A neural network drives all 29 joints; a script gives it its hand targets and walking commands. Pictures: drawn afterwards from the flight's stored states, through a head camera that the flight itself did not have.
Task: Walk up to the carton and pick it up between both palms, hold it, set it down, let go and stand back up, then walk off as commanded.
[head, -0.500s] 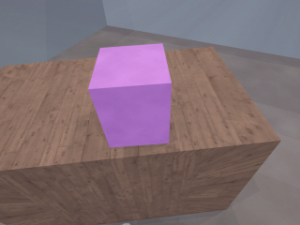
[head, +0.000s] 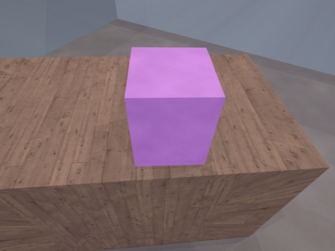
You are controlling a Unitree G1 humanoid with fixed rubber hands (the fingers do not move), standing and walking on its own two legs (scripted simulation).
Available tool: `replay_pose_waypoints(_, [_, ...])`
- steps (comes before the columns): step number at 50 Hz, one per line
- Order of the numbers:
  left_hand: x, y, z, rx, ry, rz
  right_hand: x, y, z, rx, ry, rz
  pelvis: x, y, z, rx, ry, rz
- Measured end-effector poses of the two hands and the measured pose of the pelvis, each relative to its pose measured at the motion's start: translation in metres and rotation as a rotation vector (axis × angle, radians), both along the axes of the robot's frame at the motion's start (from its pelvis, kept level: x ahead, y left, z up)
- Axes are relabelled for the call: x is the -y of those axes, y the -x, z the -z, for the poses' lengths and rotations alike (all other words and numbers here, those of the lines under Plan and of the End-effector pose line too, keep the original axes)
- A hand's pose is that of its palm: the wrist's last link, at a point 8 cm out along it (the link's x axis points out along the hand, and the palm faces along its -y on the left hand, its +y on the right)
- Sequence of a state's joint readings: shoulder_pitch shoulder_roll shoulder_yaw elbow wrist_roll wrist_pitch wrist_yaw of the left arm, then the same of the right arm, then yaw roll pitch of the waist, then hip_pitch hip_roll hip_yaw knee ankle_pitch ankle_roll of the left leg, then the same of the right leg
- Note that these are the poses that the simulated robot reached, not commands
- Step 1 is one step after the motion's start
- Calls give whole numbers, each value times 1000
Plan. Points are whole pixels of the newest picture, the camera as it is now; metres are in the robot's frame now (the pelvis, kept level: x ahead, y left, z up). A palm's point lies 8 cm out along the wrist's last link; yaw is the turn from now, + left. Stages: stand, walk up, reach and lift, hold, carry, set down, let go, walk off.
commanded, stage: walk up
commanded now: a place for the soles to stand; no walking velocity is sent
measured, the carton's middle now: (169, 108) +0.48 +0.02 +0.09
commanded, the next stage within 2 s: none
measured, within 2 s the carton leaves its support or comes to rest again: neither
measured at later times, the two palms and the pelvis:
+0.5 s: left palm out of the picture +0.04 +0.28 -0.10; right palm out of the picture +0.03 -0.35 -0.11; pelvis -0.02 -0.04 +0.00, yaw +0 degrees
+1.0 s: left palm out of the picture +0.07 +0.29 -0.11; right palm out of the picture +0.06 -0.34 -0.10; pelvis +0.01 -0.03 +0.00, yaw +1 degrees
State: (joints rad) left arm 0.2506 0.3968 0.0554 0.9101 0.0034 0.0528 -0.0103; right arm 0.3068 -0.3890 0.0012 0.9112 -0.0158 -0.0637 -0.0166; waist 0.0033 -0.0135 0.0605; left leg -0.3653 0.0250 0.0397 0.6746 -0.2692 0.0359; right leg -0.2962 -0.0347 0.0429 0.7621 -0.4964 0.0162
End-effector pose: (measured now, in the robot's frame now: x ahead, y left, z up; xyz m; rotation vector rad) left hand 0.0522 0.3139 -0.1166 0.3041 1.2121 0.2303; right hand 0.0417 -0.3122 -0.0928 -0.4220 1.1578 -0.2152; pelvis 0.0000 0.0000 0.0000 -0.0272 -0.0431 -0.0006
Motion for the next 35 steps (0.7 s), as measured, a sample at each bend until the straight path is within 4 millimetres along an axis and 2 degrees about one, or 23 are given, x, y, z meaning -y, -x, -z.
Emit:
replay_pose_waypoints(6, [23, 20, -8, 0, -32, -11, 23, 4, 13, 13, -38, 1, 26, 14, 2, 17, -33, -2])
replay_pose_waypoints(10, [32, 22, -15, 16, -44, -7, 32, 9, 15, 2, -54, 4, 36, 17, 0, 21, -46, -2])
replay_pose_waypoints(18, [33, 10, -14, 47, -37, 4, 33, 13, 13, -12, -46, 3, 35, 19, -1, 17, -45, -4])
replay_pose_waypoints(35, [33, 7, -14, 46, -38, 6, 34, 10, 13, -10, -47, 0, 36, 16, -1, 14, -46, -4])
